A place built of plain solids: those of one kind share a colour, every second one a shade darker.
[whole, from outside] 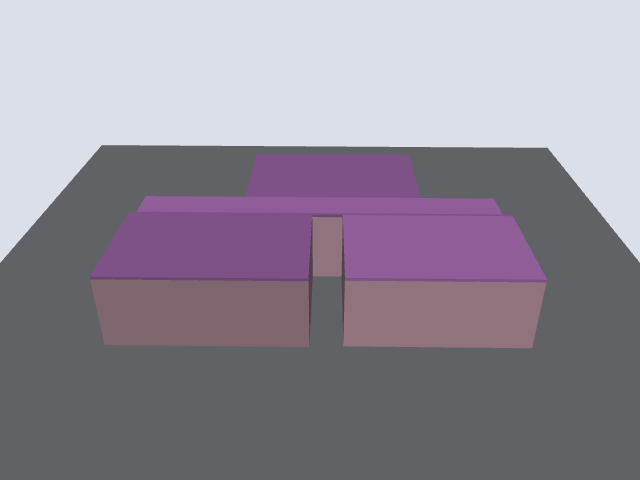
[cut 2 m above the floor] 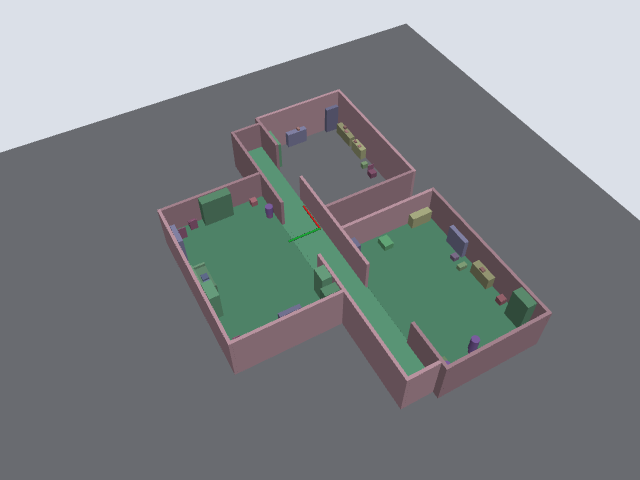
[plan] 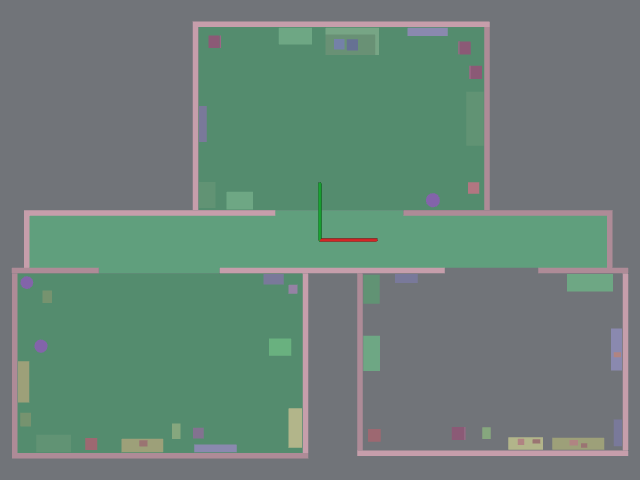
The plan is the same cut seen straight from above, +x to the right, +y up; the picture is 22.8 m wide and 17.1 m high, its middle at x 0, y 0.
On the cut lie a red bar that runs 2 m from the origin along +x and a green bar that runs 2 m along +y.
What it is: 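A storey of a split-level house; a hall and three lower rooms open beside it; the rooms' floors lie 1.11 m, 0.206 m and not at all below the hall's; a bare drop, one riser, a flush line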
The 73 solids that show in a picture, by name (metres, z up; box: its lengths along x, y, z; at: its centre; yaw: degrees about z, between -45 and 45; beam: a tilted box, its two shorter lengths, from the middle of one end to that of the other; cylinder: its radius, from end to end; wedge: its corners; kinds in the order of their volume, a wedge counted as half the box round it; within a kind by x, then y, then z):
{
 "floor_1": {"box": [4.3, 0.2, 0.96], "at": [-5.73, -1.09, 0.43]},
 "floor_2": {"box": [10.16, 6.4, 0.96], "at": [-5.7, -4.39, 0.43]},
 "floor_3": {"box": [20.57, 1.85, 1.16], "at": [-0.06, -0.06, 0.53]},
 "floor_4": {"box": [4.56, 0.2, 1.16], "at": [0.69, 0.96, 0.53]},
 "floor_5": {"box": [10.18, 6.52, 1.16], "at": [0.76, 4.33, 0.53]},
 "wall_1": {"box": [0.2, 6.4, 4.1], "at": [-10.88, -4.39, 2.0]},
 "wall_2": {"box": [0.2, 1.85, 4.1], "at": [-10.45, -0.06, 2.0]},
 "wall_3": {"box": [3.1, 0.2, 4.1], "at": [-9.43, -1.09, 2.0]},
 "wall_4": {"box": [8.96, 0.2, 4.1], "at": [-6.07, 0.96, 2.0]},
 "wall_5": {"box": [10.56, 0.2, 4.1], "at": [-5.7, -7.69, 2.0]},
 "wall_6": {"box": [0.2, 6.52, 4.1], "at": [-4.43, 4.33, 2.0]},
 "wall_7": {"box": [0.2, 6.4, 4.1], "at": [-0.52, -4.39, 2.0]},
 "wall_8": {"box": [8.02, 0.2, 4.1], "at": [0.43, -1.09, 2.0]},
 "wall_9": {"box": [10.58, 0.2, 4.1], "at": [0.76, 7.69, 2.0]},
 "wall_10": {"box": [0.2, 6.31, 4.1], "at": [1.42, -4.34, 2.0]},
 "wall_11": {"box": [0.2, 6.52, 4.1], "at": [5.95, 4.33, 2.0]},
 "wall_12": {"box": [9.66, 0.2, 4.1], "at": [6.15, -7.59, 2.0]},
 "wall_13": {"box": [7.45, 0.2, 4.1], "at": [6.7, 0.96, 2.0]},
 "wall_14": {"box": [3.21, 0.2, 4.1], "at": [9.38, -1.09, 2.0]},
 "wall_15": {"box": [0.2, 1.85, 4.1], "at": [10.32, -0.06, 2.0]},
 "wall_16": {"box": [0.2, 6.31, 4.1], "at": [10.88, -4.34, 2.0]},
 "roof_1": {"box": [10.56, 6.6, 0.16], "at": [-5.7, -4.49, 4.13]},
 "roof_2": {"box": [20.97, 2.05, 0.16], "at": [-0.06, 0.04, 4.13]},
 "roof_3": {"box": [21.96, 0.2, 0.16], "at": [0.0, -1.09, 4.13]},
 "roof_4": {"box": [10.58, 6.72, 0.16], "at": [0.76, 4.42, 4.13]},
 "roof_5": {"box": [9.66, 6.51, 0.16], "at": [6.15, -4.44, 4.13]},
 "wardrobe_1": {"box": [1.23, 0.63, 2.14], "at": [-9.49, -7.25, 1.98]},
 "wardrobe_2": {"box": [0.59, 0.93, 2.19], "at": [-4.02, 1.6, 2.21]},
 "wardrobe_3": {"box": [0.95, 0.63, 2.17], "at": [-2.86, 1.4, 2.2]},
 "wardrobe_4": {"box": [1.19, 0.6, 2.19], "at": [-0.88, 7.27, 2.21]},
 "wardrobe_5": {"box": [0.59, 1.26, 2.22], "at": [1.84, -4.04, 1.06]},
 "wardrobe_6": {"box": [0.59, 1.04, 2.14], "at": [1.84, -1.76, 1.02]},
 "wardrobe_7": {"box": [0.62, 1.93, 1.95], "at": [5.52, 4.32, 2.09]},
 "wardrobe_8": {"box": [1.64, 0.63, 2.12], "at": [9.62, -1.52, 1.01]},
 "case_1": {"box": [0.28, 1.28, 2.02], "at": [-4.17, 4.13, 2.12]},
 "case_2": {"box": [1.52, 0.29, 1.35], "at": [-3.72, -7.42, 1.58]},
 "case_3": {"box": [0.72, 0.38, 1.91], "at": [-1.65, -1.4, 1.86]},
 "case_4": {"box": [0.82, 0.33, 1.58], "at": [3.08, -1.37, 0.74]},
 "case_5": {"box": [1.44, 0.3, 1.92], "at": [3.83, 7.42, 2.07]},
 "case_6": {"box": [0.39, 1.5, 1.16], "at": [10.56, -3.9, 0.53]},
 "case_7": {"box": [0.29, 0.96, 2.08], "at": [10.61, -6.87, 0.99]},
 "sideboard_1": {"box": [0.4, 1.47, 0.81], "at": [-10.56, -5.05, 1.31]},
 "sideboard_2": {"box": [1.49, 0.49, 0.85], "at": [-6.33, -7.32, 1.33]},
 "sideboard_3": {"box": [0.49, 1.41, 0.87], "at": [-0.88, -6.7, 1.34]},
 "sideboard_4": {"box": [1.25, 0.45, 0.89], "at": [7.32, -7.25, 0.4]},
 "sideboard_5": {"box": [1.86, 0.43, 0.84], "at": [9.2, -7.26, 0.37]},
 "sofa_1": {"box": [0.14, 0.73, 0.63], "at": [0.26, 6.96, 1.43]},
 "sofa_2": {"box": [1.64, 0.73, 0.44], "at": [1.15, 6.96, 1.34]},
 "sofa_3": {"box": [1.91, 0.24, 0.8], "at": [1.15, 7.44, 1.51]},
 "sofa_4": {"box": [0.14, 0.73, 0.63], "at": [2.04, 6.96, 1.43]},
 "bush_1": {"cylinder": 0.23, "from": [-10.44, -1.52, 1.31], "to": [-10.44, -1.52, 2.31]},
 "bush_2": {"cylinder": 0.23, "from": [-9.94, -3.78, 1.26], "to": [-9.94, -3.78, 2.22]},
 "bush_3": {"cylinder": 0.25, "from": [4.02, 1.42, 1.48], "to": [4.02, 1.42, 2.01]},
 "chair_1": {"box": [0.41, 0.45, 0.46], "at": [-3.77, 7.06, 1.34]},
 "chair_2": {"box": [0.44, 0.47, 0.45], "at": [4.91, -6.89, 0.18]},
 "chair_3": {"box": [0.05, 0.47, 0.91], "at": [4.95, 6.84, 1.57]},
 "chair_4": {"box": [0.4, 0.47, 0.41], "at": [5.17, 6.84, 1.32]},
 "chair_5": {"box": [0.06, 0.48, 0.78], "at": [5.34, 5.97, 1.5]},
 "chair_6": {"box": [0.4, 0.48, 0.46], "at": [5.57, 5.97, 1.34]},
 "pouf_1": {"box": [0.43, 0.43, 0.39], "at": [-8.15, -7.27, 1.1]},
 "pouf_2": {"box": [0.46, 0.46, 0.43], "at": [1.94, -6.96, 0.17]},
 "pouf_3": {"box": [0.41, 0.41, 0.39], "at": [5.47, 1.85, 1.31]},
 "toybox_1": {"box": [0.39, 0.49, 0.32], "at": [-10.49, -6.4, 1.07]},
 "toybox_2": {"box": [0.34, 0.45, 0.28], "at": [-9.72, -2.02, 1.05]},
 "toybox_3": {"box": [0.3, 0.55, 0.32], "at": [-5.12, -6.82, 1.07]},
 "toybox_4": {"box": [0.31, 0.42, 0.43], "at": [5.93, -6.88, 0.16]},
 "lowtable_1": {"box": [0.79, 0.62, 0.42], "at": [-1.42, -3.82, 1.12]},
 "basket_1": {"box": [0.38, 0.38, 0.3], "at": [-4.33, -6.88, 1.06]},
 "basket_2": {"box": [0.32, 0.32, 0.32], "at": [-0.96, -1.76, 1.07]},
 "cushion_1": {"box": [0.38, 0.38, 0.11], "at": [0.69, 6.98, 1.61]},
 "cushion_2": {"box": [0.4, 0.4, 0.13], "at": [1.15, 6.95, 1.62]},
 "books_1": {"box": [0.3, 0.22, 0.12], "at": [-6.29, -7.24, 1.82]},
 "books_2": {"box": [0.3, 0.2, 0.05], "at": [9.04, -7.22, 0.81]}
}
